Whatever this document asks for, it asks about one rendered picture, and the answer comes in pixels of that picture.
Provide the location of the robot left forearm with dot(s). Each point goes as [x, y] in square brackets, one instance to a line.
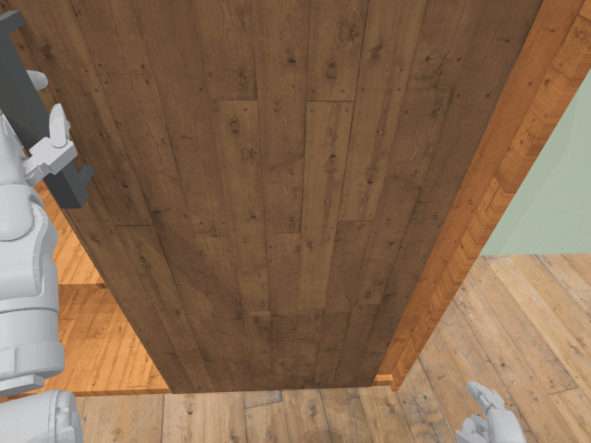
[29, 302]

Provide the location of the wardrobe door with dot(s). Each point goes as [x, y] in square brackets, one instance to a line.
[270, 176]
[554, 20]

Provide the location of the handle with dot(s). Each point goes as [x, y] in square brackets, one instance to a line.
[25, 112]

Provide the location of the left robot hand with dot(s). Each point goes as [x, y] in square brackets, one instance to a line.
[48, 156]

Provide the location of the left robot upper arm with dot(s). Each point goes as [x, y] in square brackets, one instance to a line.
[47, 417]

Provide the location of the right robot hand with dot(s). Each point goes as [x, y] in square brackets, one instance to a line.
[502, 425]

